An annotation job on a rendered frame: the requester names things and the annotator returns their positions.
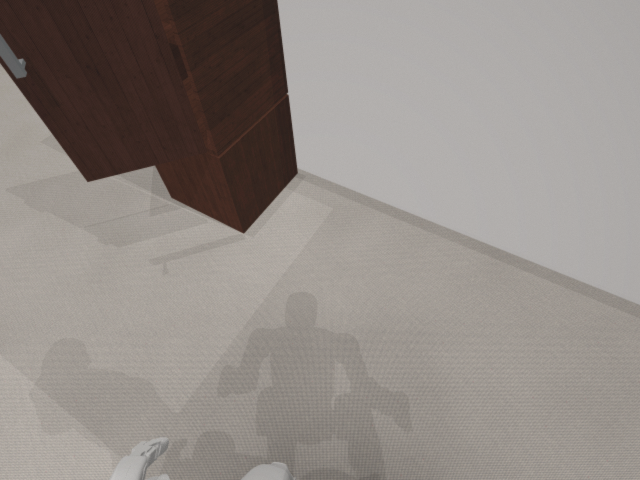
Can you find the cupboard door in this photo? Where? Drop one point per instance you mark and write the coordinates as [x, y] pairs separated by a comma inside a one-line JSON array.
[[102, 77]]

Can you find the left robot hand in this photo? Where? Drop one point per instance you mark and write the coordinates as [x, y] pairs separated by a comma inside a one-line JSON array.
[[134, 466]]

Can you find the handle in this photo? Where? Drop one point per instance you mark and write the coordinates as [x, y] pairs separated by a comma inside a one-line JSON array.
[[17, 66]]

